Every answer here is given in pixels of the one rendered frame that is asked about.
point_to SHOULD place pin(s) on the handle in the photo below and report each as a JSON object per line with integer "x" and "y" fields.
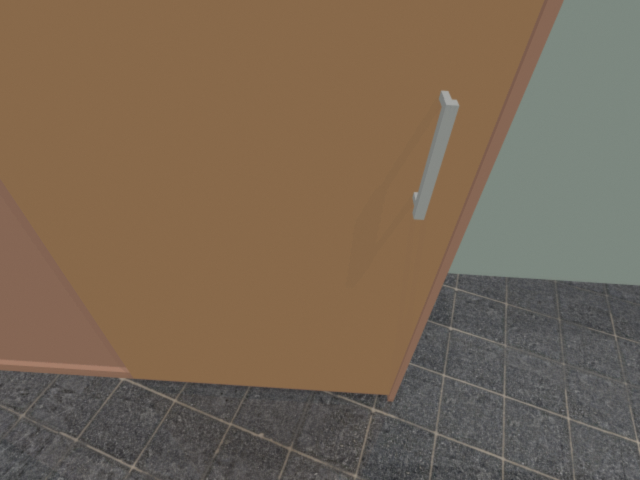
{"x": 440, "y": 140}

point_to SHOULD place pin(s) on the wardrobe door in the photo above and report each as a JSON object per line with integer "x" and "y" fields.
{"x": 227, "y": 184}
{"x": 42, "y": 318}

